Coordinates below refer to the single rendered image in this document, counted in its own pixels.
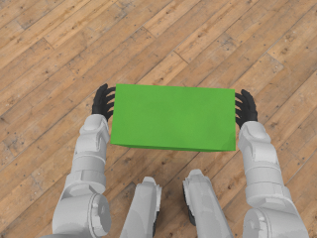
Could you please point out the right robot hand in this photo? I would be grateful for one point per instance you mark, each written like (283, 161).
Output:
(248, 108)

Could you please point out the carton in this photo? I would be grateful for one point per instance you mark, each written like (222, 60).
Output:
(177, 118)

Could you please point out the right robot forearm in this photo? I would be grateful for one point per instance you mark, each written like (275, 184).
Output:
(265, 187)

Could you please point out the left robot forearm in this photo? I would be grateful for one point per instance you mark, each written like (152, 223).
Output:
(89, 159)

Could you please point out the left robot upper arm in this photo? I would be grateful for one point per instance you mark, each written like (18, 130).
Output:
(82, 216)

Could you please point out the left robot hand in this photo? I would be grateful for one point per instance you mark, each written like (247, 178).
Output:
(100, 101)

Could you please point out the robot left foot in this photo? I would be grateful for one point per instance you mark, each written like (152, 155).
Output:
(155, 224)

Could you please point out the right robot upper arm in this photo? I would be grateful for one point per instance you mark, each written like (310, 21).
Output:
(262, 222)

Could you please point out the robot foot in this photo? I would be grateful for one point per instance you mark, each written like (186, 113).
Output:
(155, 224)
(191, 218)

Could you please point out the robot right foot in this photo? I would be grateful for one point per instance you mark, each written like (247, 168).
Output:
(191, 218)

